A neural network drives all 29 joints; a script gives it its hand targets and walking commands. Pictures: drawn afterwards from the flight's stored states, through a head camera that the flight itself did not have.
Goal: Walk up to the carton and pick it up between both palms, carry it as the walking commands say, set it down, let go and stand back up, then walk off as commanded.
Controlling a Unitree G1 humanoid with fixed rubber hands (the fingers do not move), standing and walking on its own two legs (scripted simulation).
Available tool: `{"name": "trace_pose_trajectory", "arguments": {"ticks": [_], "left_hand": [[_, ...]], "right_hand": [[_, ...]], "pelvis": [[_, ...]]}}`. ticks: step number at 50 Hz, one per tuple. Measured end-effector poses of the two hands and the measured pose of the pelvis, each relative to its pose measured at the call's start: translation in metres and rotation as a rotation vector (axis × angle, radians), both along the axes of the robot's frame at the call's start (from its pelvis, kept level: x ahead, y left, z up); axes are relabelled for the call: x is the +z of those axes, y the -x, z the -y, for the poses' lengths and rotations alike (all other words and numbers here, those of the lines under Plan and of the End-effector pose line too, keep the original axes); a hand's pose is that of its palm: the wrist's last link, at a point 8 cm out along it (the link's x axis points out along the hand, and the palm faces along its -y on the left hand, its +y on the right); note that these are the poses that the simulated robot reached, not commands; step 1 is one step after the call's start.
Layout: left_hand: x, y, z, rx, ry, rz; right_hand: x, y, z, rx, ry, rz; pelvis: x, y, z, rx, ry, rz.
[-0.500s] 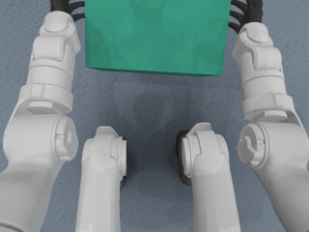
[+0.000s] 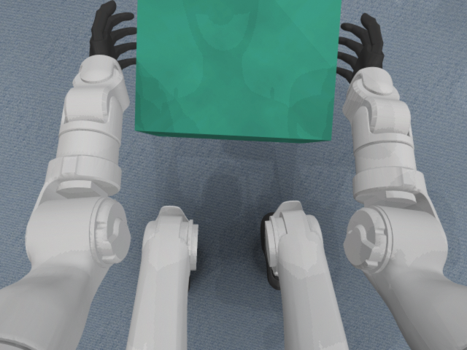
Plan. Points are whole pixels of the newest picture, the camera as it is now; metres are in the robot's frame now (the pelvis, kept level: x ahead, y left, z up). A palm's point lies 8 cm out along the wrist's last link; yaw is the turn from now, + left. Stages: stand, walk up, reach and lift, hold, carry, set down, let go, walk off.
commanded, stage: reach and lift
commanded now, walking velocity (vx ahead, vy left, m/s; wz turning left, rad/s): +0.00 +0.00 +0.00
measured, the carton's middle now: (235, 78) +0.53 -0.02 -0.18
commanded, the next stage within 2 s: none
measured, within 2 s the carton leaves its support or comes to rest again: neither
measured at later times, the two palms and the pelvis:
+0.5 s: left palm (80, 51) +0.51 +0.17 -0.01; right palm (397, 65) +0.48 -0.21 -0.01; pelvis +0.01 +0.00 +0.06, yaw +0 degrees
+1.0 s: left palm (33, 28) +0.49 +0.17 +0.07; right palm (450, 49) +0.47 -0.21 +0.07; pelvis +0.03 +0.00 +0.12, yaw +0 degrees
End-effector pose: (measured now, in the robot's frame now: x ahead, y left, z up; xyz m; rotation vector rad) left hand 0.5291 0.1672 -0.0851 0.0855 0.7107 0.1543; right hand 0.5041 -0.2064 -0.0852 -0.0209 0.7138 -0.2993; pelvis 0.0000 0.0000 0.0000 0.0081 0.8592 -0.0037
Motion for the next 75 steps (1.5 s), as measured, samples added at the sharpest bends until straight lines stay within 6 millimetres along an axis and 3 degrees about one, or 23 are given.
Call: {"name": "trace_pose_trajectory", "arguments": {"ticks": [35, 75], "left_hand": [[0.107, 0.028, 0.0, 0.006, 0.005, -0.009], [0.231, 0.059, -0.004, -0.01, 0.031, -0.024]], "right_hand": [[0.108, 0.028, 0.0, -0.015, -0.011, -0.002], [0.231, 0.061, -0.001, -0.025, -0.037, -0.013]], "pelvis": [[0.08, -0.014, -0.002, 0.003, 0.004, 0.058], [0.194, -0.052, -0.002, 0.0, 0.006, 0.203]]}}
